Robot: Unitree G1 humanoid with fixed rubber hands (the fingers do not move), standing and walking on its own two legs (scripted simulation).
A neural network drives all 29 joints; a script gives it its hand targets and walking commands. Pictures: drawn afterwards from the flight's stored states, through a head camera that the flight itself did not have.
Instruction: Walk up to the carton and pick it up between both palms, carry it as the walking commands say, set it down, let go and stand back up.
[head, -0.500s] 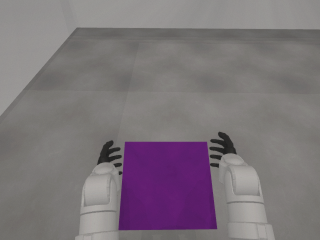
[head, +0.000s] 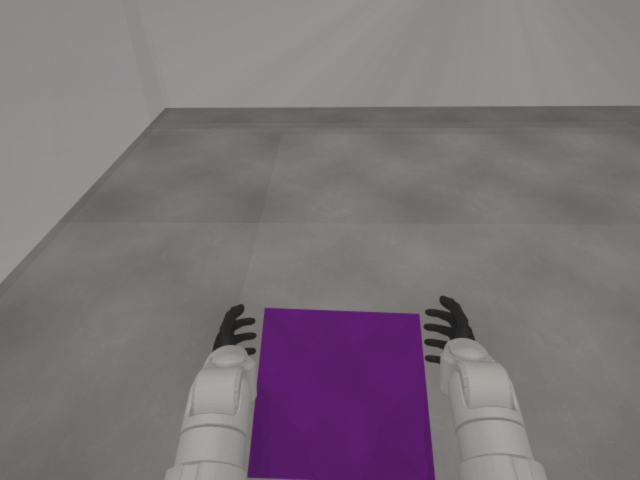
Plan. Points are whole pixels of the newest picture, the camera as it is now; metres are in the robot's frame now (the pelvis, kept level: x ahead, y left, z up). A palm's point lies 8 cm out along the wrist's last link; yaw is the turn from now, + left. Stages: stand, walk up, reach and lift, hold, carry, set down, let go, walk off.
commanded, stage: hold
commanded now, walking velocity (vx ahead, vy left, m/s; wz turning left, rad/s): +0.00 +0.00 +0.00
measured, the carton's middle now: (338, 394) +0.29 +0.00 -0.06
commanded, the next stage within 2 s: set down in 0.08 s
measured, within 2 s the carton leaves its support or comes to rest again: neither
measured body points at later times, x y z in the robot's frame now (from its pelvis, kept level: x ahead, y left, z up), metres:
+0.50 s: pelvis -0.02 -0.02 +0.00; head -0.05 -0.02 +0.45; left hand +0.29 +0.13 -0.01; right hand +0.30 -0.17 +0.00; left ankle +0.07 +0.10 -0.72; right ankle +0.05 -0.14 -0.72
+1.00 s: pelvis +0.02 -0.01 -0.01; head +0.13 +0.00 +0.42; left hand +0.33 +0.15 -0.10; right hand +0.35 -0.16 -0.08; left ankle +0.07 +0.10 -0.72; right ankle +0.05 -0.14 -0.72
